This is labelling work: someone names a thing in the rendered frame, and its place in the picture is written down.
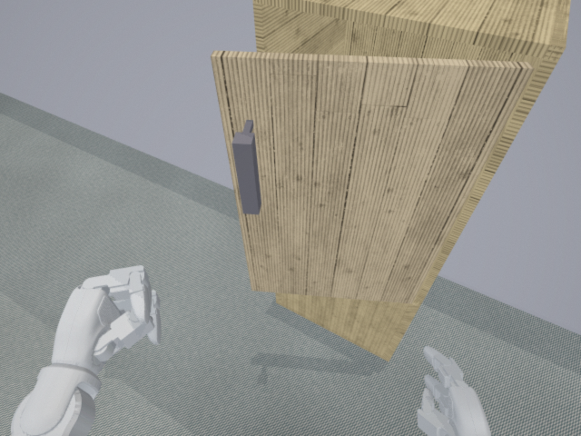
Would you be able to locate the cupboard door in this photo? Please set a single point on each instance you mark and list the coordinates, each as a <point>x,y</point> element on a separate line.
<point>364,163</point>

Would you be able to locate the robot right hand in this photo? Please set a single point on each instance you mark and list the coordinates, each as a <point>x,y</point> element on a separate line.
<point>459,404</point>

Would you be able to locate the robot left hand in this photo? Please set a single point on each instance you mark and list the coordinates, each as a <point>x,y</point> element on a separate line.
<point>81,338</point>

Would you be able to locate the left robot forearm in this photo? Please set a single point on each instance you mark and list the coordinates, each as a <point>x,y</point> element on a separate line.
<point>61,403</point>

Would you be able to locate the handle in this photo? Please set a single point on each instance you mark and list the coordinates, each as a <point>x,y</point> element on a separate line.
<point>245,158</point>

